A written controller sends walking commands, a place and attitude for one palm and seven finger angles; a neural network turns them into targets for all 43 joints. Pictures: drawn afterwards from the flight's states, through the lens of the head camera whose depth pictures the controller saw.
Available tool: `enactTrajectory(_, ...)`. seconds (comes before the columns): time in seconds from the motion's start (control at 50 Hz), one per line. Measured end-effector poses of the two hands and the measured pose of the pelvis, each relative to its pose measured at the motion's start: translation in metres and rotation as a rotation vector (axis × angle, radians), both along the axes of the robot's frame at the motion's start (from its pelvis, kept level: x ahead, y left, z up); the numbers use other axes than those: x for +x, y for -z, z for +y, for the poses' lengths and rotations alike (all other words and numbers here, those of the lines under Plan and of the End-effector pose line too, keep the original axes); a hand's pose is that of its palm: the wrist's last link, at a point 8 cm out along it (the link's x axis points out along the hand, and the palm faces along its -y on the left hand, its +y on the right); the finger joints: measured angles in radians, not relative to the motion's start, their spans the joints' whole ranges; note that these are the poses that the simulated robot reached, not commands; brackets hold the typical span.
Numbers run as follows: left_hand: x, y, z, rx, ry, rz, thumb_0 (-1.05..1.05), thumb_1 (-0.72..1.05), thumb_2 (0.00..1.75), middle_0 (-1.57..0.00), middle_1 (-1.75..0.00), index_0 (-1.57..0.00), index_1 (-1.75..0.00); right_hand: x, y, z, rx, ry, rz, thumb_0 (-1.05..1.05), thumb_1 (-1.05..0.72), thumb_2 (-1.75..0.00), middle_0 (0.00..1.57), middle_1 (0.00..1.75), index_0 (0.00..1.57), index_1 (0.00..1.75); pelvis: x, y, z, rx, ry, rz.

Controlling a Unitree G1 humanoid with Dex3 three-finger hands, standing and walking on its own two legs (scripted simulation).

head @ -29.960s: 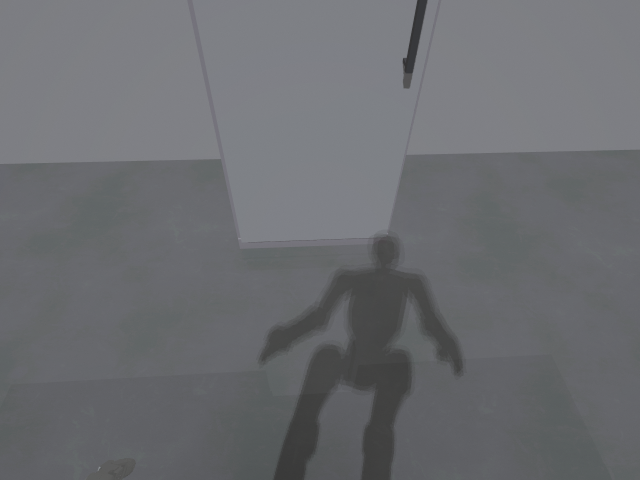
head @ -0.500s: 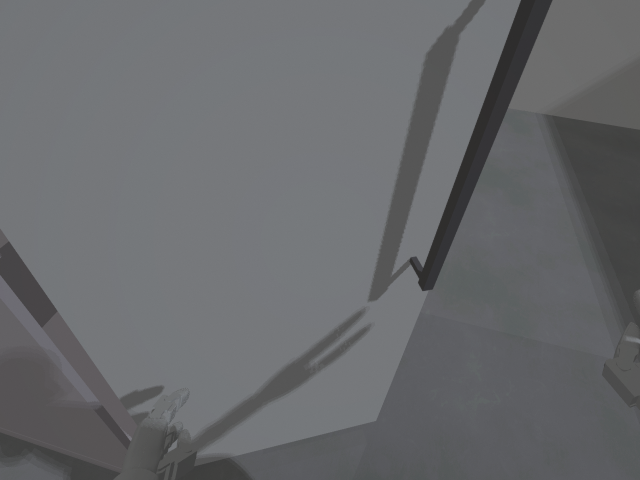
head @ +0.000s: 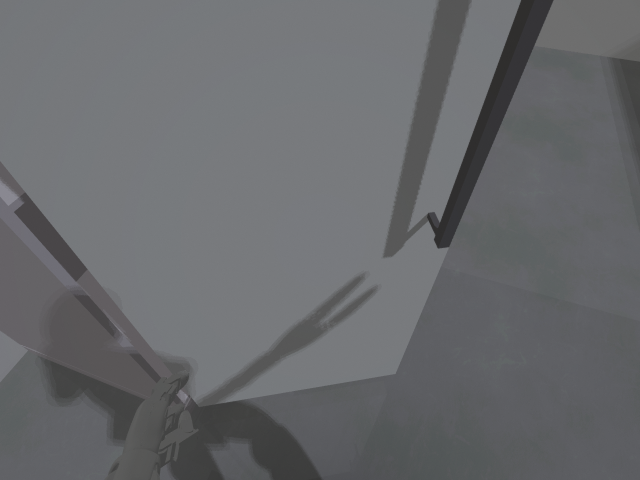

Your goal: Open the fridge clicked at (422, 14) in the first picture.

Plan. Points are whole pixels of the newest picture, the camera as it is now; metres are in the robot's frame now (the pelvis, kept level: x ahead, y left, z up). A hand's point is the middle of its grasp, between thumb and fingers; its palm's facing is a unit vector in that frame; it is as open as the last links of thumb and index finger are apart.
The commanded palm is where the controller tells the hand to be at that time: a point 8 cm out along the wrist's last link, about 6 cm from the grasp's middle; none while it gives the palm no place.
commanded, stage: step back with the hand held close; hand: right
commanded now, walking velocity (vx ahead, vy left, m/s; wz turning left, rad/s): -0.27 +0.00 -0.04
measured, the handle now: (481, 109) +0.46 -0.15 +0.24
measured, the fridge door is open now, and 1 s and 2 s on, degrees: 61 61 61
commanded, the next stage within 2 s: stop stepping back and stand still in 1.00 s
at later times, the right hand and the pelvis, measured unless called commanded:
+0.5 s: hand out of the picture +0.14 -0.29 +0.16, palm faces +0.49 +0.78 -0.39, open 7.4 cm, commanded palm +0.07 -0.33 +0.18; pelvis -0.06 -0.02 -0.01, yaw -3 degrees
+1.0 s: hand out of the picture +0.09 -0.30 +0.17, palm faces +0.26 +0.87 -0.42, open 7.4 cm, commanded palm +0.01 -0.35 +0.18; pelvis -0.15 -0.06 +0.01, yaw +4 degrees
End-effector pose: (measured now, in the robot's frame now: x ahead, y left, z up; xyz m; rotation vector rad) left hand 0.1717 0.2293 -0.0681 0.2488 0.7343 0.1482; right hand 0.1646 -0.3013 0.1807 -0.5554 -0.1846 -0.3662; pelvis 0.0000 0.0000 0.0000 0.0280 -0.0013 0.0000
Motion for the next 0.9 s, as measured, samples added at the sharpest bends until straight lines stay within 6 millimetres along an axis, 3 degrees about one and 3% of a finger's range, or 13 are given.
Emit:
enactTrajectory(0.2, -0.029, 0.002, -0.011, 0.021, 0.027, -0.003, 0.01, 0.90, 0.90, -0.21, -0.30, -0.20, -0.30, -0.034, 0.005, -0.013, 0.014, 0.031, -0.055, 0.01, -0.89, -0.90, 0.22, 0.30, 0.21, 0.30, -0.026, 0.004, -0.008, 0.020, 0.030, -0.003)
enactTrajectory(0.38, -0.040, 0.005, -0.017, 0.018, 0.071, -0.012, 0.01, 0.90, 0.90, -0.21, -0.30, -0.20, -0.30, -0.071, -0.002, -0.019, -0.026, 0.067, -0.103, 0.01, -0.89, -0.90, 0.22, 0.30, 0.21, 0.30, -0.043, 0.007, -0.007, 0.021, 0.056, -0.010)
enactTrajectory(0.58, -0.059, -0.003, -0.027, 0.058, 0.040, -0.043, 0.01, 0.90, 0.90, -0.21, -0.30, -0.20, -0.30, -0.073, 0.003, -0.036, -0.004, 0.017, -0.159, 0.01, -0.89, -0.90, 0.22, 0.30, 0.21, 0.30, -0.068, 0.009, -0.024, 0.064, 0.062, -0.028)
enactTrajectory(0.68, -0.075, -0.011, -0.038, 0.022, 0.055, -0.045, 0.01, 0.90, 0.90, -0.21, -0.30, -0.20, -0.30, -0.095, -0.010, -0.041, -0.011, 0.010, -0.157, 0.01, -0.89, -0.90, 0.22, 0.30, 0.21, 0.30, -0.078, 0.001, -0.026, 0.075, 0.031, 0.022)
enactTrajectory(0.74, -0.084, -0.004, -0.041, 0.013, 0.061, -0.043, 0.01, 0.90, 0.90, -0.21, -0.30, -0.20, -0.30, -0.105, -0.009, -0.034, -0.020, -0.019, -0.164, 0.01, -0.89, -0.90, 0.21, 0.30, 0.21, 0.30, -0.090, 0.006, -0.028, 0.039, -0.030, 0.041)
enactTrajectory(0.84, -0.114, 0.001, -0.043, 0.038, -0.005, 0.002, 0.01, 0.90, 0.90, -0.21, -0.30, -0.20, -0.30, -0.092, -0.001, -0.034, 0.052, -0.088, -0.190, 0.01, -0.89, -0.90, 0.21, 0.30, 0.21, 0.30, -0.101, 0.006, -0.044, 0.036, -0.064, 0.012)
enactTrajectory(0.9, -0.134, -0.003, -0.046, 0.052, -0.048, -0.002, 0.01, 0.90, 0.90, -0.21, -0.30, -0.20, -0.30, -0.082, 0.005, -0.040, 0.069, -0.136, -0.176, 0.01, -0.89, -0.90, 0.21, 0.30, 0.21, 0.30, -0.119, 0.006, -0.052, 0.023, -0.055, 0.004)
